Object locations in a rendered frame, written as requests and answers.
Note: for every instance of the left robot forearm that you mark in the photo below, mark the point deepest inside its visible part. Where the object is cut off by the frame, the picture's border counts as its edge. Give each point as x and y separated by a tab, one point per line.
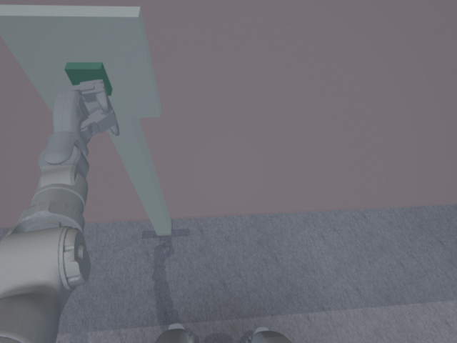
60	197

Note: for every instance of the robot left thigh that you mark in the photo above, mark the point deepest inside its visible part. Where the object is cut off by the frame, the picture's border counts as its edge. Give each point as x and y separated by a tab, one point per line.
175	336

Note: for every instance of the left robot hand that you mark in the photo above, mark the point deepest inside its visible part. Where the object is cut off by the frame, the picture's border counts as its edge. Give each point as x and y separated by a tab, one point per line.
70	113

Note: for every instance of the button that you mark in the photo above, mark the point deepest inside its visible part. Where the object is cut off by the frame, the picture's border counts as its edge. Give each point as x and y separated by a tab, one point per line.
87	71

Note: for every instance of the robot left shin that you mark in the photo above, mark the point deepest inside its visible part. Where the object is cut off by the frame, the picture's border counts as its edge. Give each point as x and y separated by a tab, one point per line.
175	326

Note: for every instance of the robot left upper arm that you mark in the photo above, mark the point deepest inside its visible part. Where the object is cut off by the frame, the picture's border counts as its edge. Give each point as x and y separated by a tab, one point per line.
38	272

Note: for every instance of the panel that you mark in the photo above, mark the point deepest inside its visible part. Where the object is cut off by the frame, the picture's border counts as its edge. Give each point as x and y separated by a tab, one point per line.
43	38

